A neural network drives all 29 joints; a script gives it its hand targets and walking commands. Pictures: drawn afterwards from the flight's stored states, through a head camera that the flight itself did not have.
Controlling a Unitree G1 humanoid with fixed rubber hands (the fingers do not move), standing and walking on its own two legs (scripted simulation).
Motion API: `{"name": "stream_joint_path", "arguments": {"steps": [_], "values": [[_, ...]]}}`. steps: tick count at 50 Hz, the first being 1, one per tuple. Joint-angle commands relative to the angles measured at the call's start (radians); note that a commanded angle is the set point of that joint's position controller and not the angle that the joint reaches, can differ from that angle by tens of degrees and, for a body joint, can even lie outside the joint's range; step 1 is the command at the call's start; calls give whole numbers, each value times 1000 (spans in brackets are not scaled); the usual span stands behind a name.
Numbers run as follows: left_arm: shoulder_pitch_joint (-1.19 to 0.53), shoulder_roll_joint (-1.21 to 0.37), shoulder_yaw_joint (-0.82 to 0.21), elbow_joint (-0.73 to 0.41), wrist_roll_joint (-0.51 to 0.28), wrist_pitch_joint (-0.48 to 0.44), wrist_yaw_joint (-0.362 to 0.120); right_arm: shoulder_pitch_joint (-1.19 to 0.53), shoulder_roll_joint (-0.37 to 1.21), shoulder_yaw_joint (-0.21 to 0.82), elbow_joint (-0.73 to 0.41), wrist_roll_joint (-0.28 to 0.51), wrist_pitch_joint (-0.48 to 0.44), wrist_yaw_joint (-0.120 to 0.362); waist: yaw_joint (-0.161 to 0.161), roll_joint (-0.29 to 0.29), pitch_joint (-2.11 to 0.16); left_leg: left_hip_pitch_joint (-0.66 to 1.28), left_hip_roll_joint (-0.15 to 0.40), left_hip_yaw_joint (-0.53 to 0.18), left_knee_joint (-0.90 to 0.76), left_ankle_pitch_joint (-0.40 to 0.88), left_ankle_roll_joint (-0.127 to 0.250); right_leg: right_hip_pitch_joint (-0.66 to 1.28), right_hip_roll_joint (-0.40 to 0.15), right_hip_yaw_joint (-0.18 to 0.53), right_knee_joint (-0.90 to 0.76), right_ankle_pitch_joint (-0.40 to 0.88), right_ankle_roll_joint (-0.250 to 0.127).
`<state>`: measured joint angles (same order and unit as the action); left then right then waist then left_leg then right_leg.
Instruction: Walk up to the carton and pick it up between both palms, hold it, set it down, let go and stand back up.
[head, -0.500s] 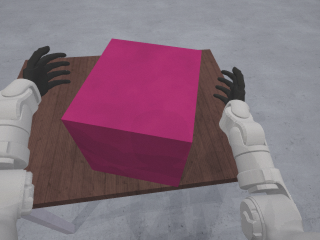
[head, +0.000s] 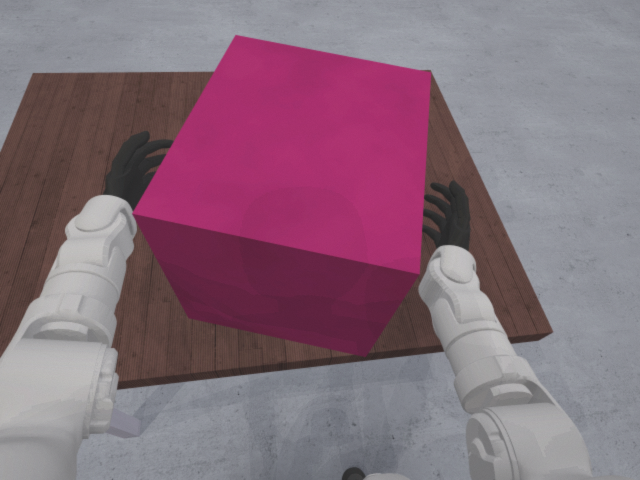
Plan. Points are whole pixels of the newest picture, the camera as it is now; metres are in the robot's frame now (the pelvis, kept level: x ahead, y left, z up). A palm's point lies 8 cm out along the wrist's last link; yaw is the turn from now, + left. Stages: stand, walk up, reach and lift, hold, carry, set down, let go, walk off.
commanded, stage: reach and lift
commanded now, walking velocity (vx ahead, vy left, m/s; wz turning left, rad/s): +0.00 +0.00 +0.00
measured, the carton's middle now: (303, 202) +0.45 -0.02 +0.05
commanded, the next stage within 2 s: none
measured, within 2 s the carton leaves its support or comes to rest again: neither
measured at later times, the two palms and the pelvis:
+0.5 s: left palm (138, 205) +0.46 +0.19 +0.05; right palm (429, 237) +0.38 -0.17 +0.05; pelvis +0.00 +0.02 -0.01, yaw -1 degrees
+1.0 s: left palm (152, 200) +0.46 +0.17 +0.06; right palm (430, 236) +0.38 -0.17 +0.05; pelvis +0.00 +0.02 +0.00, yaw -1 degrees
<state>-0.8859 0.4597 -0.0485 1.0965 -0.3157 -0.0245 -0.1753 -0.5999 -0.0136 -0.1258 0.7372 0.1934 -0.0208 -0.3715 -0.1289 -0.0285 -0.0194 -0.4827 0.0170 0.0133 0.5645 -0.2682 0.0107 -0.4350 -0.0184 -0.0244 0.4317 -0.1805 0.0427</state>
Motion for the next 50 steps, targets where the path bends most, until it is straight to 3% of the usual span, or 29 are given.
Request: {"name": "stream_joint_path", "arguments": {"steps": [1,2,3,8,10,11,13,14,15,17,18,20,22,23,24,26,28,29,30,32,33,35,37,38,41,42,46,48,50], "values": [[-582,118,-1,-193,93,-66,47,-497,-96,-11,-59,-55,-121,33,-124,283,-854,425,-6,-32,69,522,-86,61,67,-56,29,396,-58],[-594,99,-21,-164,76,-65,52,-511,-82,3,-17,-40,-117,42,-124,308,-826,436,-1,-31,77,528,-104,6,67,-63,24,341,-62],[-530,59,-49,-179,66,-72,50,-468,-74,6,-29,-37,-125,46,-155,290,-828,476,4,-35,78,556,-103,1,72,-76,4,332,-60],[-589,26,-33,-243,117,-39,57,-505,-78,-29,20,-27,-146,47,-132,360,-789,504,11,-44,102,650,-137,-29,79,-82,-10,308,-83],[-576,23,-28,-242,116,-36,66,-505,-83,-48,28,-46,-156,44,-144,346,-785,492,8,-43,107,639,-141,-41,85,-85,2,312,-77],[-584,16,-29,-270,111,-39,74,-528,-79,-22,13,-16,-152,47,-125,349,-781,491,12,-48,103,651,-139,-32,81,-89,1,314,-76],[-543,-25,-40,-251,115,-34,70,-510,-61,-27,33,-30,-153,49,-134,322,-747,492,18,-53,108,660,-142,-16,79,-89,-15,312,-75],[-582,-26,-30,-230,133,-33,77,-541,-68,-49,67,-40,-144,56,-138,364,-722,487,17,-52,87,616,-145,-48,84,-91,-21,261,-78],[-600,-7,-25,-249,123,-31,79,-550,-69,-66,35,-55,-147,49,-144,332,-737,474,13,-50,83,587,-138,-20,82,-86,-15,266,-74],[-597,-67,-58,-302,125,-36,92,-564,-75,-91,32,-69,-156,56,-160,378,-754,530,27,-63,76,661,-158,-39,89,-99,-16,274,-75],[-558,-70,-37,-285,141,-26,95,-541,-48,-59,57,-43,-154,59,-124,367,-713,521,21,-53,86,675,-152,-25,85,-90,-20,278,-77],[-610,-46,-10,-288,150,-30,95,-589,-26,-68,6,-45,-160,55,-106,339,-775,487,9,-36,92,639,-141,-9,83,-78,-20,284,-78],[-593,-35,-7,-267,159,-36,97,-547,-36,-71,35,-67,-155,54,-122,336,-775,462,15,-37,79,633,-142,13,73,-72,-10,319,-63],[-595,-68,7,-272,177,-43,103,-576,-12,-84,56,-76,-165,51,-107,329,-766,449,15,-33,83,645,-147,10,86,-88,1,304,-69],[-596,-61,3,-296,177,-48,102,-558,-22,-106,66,-87,-167,54,-136,355,-759,497,14,-43,81,680,-157,-3,84,-92,-20,316,-67],[-608,-74,32,-279,212,-36,95,-575,20,-64,56,-66,-163,50,-102,323,-723,470,9,-25,79,670,-140,29,84,-83,-17,326,-59],[-584,-84,31,-260,210,-37,98,-533,22,-77,72,-89,-160,55,-109,327,-748,451,7,-31,83,645,-134,29,73,-85,-12,339,-66],[-629,-66,42,-281,214,-57,97,-581,24,-78,42,-97,-167,56,-82,312,-781,433,5,-18,77,612,-125,40,69,-74,-9,329,-57],[-596,-91,12,-262,186,-61,96,-553,39,-85,39,-100,-167,48,-129,264,-784,443,12,-25,73,619,-130,59,75,-80,-6,348,-54],[-634,-69,73,-206,202,-64,92,-610,41,-89,5,-121,-171,40,-79,221,-793,343,-12,1,71,537,-100,109,72,-68,21,388,-55],[-602,-74,68,-183,202,-68,92,-573,67,-94,8,-141,-173,39,-104,220,-781,328,-7,0,69,525,-97,124,61,-62,25,412,-50],[-607,-81,68,-178,206,-75,94,-583,94,-84,48,-142,-156,53,-84,212,-764,338,0,-11,49,480,-93,109,59,-61,12,338,-50],[-653,-114,38,-162,201,-71,88,-607,86,-119,75,-160,-152,45,-115,231,-747,315,1,-1,45,453,-97,87,59,-70,12,315,-64],[-613,-151,38,-123,196,-76,84,-609,103,-102,58,-155,-155,50,-99,203,-733,325,0,4,34,427,-95,97,57,-67,-4,305,-59],[-637,-157,56,-108,233,-91,64,-619,149,-99,44,-195,-164,60,-105,185,-769,279,-4,0,38,449,-81,139,45,-60,20,371,-55],[-626,-190,49,-144,230,-102,71,-597,146,-128,88,-208,-174,63,-117,225,-753,309,4,-14,37,460,-98,117,48,-74,11,331,-62],[-615,-194,80,-146,275,-114,52,-558,185,-122,106,-225,-198,72,-87,230,-773,293,-9,9,48,517,-104,177,34,-57,27,413,-56],[-607,-220,86,-110,279,-112,43,-586,170,-146,116,-249,-207,77,-104,229,-743,317,5,-6,37,521,-100,146,41,-69,9,358,-56],[-586,-252,109,-100,299,-118,34,-560,216,-138,116,-268,-218,84,-81,176,-705,301,1,7,19,480,-87,181,39,-67,-3,352,-44]]}}
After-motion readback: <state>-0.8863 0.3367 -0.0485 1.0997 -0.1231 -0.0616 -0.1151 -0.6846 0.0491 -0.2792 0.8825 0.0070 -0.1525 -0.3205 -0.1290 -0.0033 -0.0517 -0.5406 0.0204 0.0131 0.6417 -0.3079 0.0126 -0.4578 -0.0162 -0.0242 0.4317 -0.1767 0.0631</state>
